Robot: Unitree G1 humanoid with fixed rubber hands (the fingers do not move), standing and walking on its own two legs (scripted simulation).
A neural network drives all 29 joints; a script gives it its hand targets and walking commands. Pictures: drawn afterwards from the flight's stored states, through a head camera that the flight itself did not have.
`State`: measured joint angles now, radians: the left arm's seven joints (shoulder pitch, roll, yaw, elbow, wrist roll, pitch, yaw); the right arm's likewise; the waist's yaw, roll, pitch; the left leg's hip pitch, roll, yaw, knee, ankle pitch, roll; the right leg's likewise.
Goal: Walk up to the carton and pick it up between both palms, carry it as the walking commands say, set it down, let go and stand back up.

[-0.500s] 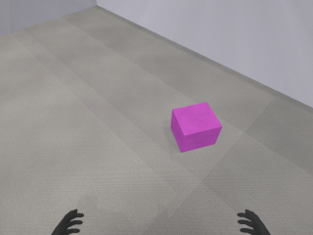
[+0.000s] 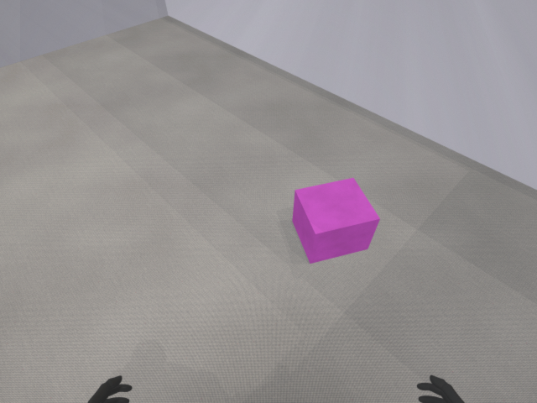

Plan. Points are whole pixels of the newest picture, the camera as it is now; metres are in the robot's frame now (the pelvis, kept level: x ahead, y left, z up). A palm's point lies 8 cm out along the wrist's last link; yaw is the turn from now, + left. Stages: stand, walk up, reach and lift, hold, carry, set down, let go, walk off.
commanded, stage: stand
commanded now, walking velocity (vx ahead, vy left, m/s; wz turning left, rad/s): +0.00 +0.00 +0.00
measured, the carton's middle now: (332, 220) +0.95 -0.25 -0.65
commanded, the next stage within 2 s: walk up in 0.80 s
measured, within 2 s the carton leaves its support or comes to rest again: neither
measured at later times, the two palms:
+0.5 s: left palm out of the picture +0.09 +0.29 -0.10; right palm out of the picture +0.10 -0.27 -0.10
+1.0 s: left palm out of the picture +0.08 +0.29 -0.11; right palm out of the picture +0.08 -0.28 -0.11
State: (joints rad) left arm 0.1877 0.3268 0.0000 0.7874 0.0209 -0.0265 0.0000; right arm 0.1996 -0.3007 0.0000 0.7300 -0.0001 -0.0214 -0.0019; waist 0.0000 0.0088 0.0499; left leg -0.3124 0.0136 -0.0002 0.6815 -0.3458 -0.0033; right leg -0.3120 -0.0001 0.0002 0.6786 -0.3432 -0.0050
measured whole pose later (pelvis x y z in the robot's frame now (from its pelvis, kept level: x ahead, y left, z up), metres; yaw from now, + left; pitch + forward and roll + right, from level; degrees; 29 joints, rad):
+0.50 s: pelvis -0.01 +0.00 +0.00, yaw +0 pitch -2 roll +0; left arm 0.18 0.34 0.00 0.88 0.02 -0.03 0.00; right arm 0.18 -0.31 0.00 0.83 0.00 -0.02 0.00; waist 0.00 0.01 0.05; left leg -0.31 0.01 0.00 0.68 -0.33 0.00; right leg -0.31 0.00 0.00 0.68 -0.33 0.00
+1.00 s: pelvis -0.02 +0.00 +0.00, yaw +0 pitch -2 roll +0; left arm 0.15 0.34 0.00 0.95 0.02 -0.03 0.00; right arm 0.16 -0.32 0.00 0.93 0.00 -0.02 0.00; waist 0.00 0.01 0.06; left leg -0.31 0.01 0.00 0.66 -0.31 0.00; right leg -0.31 0.00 0.00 0.67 -0.32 -0.01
